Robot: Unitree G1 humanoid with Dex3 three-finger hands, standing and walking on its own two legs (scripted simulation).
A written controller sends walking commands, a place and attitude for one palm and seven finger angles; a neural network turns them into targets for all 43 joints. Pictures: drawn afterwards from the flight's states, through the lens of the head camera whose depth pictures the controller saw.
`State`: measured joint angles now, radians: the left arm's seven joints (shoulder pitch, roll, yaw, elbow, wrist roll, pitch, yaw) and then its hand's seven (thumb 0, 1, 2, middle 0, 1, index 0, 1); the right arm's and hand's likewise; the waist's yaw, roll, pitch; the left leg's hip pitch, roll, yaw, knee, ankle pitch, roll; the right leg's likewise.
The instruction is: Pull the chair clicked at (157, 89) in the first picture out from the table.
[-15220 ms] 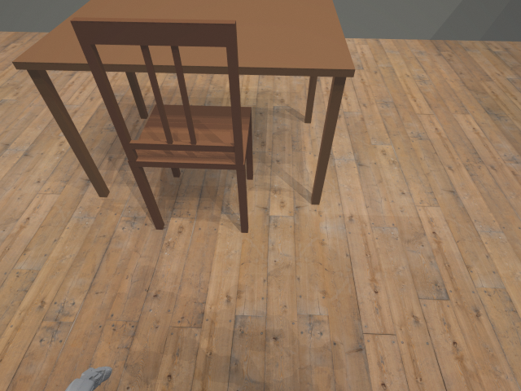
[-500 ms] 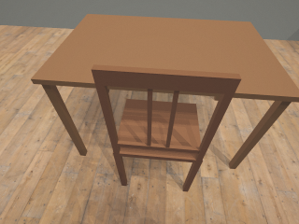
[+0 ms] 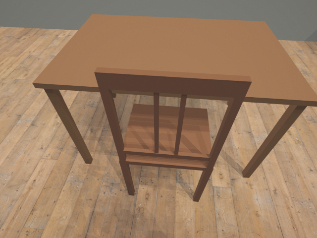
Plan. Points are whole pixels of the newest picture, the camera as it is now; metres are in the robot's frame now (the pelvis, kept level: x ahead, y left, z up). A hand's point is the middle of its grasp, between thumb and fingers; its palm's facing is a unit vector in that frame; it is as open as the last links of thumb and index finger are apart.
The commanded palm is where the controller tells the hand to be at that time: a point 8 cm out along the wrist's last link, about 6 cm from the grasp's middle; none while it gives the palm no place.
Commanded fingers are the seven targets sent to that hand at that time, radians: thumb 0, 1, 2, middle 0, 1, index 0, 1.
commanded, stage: look again from close up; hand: left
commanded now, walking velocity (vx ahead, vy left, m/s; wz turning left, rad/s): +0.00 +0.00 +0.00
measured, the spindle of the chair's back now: (156, 126) +0.51 +0.04 -0.07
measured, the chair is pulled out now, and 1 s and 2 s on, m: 0.00 0.00 0.00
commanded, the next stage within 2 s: none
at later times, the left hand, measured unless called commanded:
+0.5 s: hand out of the picture -0.03 +0.12 -0.17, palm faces +0.05 -0.99 -0.15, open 7.4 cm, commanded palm none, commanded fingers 0.00 0.90 0.90 -0.20 -0.30 -0.20 -0.30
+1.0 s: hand out of the picture -0.03 +0.10 -0.17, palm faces +0.07 -0.99 -0.15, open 7.4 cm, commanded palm none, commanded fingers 0.00 0.90 0.90 -0.20 -0.30 -0.20 -0.30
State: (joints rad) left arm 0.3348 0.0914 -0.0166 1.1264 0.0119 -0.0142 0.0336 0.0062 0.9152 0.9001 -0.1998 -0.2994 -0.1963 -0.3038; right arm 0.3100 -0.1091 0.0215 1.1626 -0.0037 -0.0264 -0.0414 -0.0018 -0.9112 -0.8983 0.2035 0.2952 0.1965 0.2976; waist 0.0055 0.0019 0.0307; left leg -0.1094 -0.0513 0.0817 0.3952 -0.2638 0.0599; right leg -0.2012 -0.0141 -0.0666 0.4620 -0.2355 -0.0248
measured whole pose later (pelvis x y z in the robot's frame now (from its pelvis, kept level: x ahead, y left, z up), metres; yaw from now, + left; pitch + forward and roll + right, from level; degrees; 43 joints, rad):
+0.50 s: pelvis +0.00 -0.02 +0.00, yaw +0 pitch -1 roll +1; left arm 0.35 0.09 -0.02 1.12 0.01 -0.02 0.03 0.00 0.91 0.90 -0.20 -0.30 -0.20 -0.30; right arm 0.31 -0.10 0.02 1.16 0.00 -0.02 -0.04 0.00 -0.91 -0.90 0.20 0.30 0.20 0.30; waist 0.01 0.00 0.02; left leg -0.12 -0.03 0.07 0.40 -0.26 0.03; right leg -0.21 0.01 -0.08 0.45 -0.23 -0.05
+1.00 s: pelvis +0.00 -0.04 +0.00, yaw +1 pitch -1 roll +1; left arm 0.36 0.08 -0.01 1.11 0.01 -0.03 0.03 0.00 0.91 0.90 -0.20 -0.30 -0.20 -0.30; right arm 0.33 -0.09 0.02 1.16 0.00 -0.02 -0.04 0.00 -0.91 -0.90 0.20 0.30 0.20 0.30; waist 0.01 0.00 0.02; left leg -0.13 0.00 0.05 0.39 -0.25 0.00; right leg -0.21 0.03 -0.10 0.44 -0.23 -0.08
